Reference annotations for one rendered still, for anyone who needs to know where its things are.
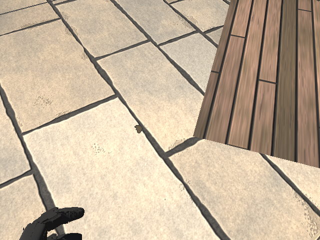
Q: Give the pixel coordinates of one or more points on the robot left hand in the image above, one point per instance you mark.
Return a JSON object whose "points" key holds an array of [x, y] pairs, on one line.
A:
{"points": [[51, 219]]}

